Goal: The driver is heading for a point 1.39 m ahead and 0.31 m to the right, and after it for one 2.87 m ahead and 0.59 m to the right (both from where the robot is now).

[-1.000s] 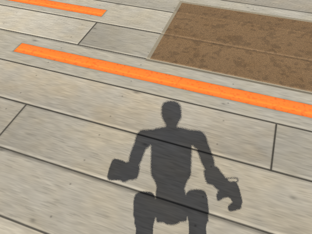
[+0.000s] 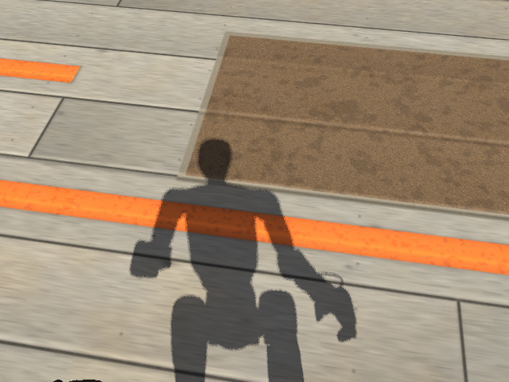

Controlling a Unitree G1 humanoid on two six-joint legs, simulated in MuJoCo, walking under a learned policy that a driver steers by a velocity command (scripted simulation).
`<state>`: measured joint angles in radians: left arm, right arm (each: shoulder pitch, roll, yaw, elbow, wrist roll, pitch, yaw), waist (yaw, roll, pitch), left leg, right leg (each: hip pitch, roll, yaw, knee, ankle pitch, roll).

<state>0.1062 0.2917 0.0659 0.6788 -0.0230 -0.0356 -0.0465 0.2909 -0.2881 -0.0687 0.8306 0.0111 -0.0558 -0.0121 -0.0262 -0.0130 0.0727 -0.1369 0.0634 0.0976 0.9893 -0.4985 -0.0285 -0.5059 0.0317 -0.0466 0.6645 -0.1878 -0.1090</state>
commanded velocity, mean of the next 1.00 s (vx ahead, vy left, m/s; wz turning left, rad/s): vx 0.50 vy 0.00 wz -0.50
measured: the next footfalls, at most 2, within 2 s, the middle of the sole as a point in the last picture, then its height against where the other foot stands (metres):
left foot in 0.42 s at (224, 380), level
right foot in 0.94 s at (366, 319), level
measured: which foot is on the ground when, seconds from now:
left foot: up 0.00-0.40, down 0.42-0.94, up 0.96-1.00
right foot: down 0.00-0.42, up 0.44-0.92, down 0.94-1.00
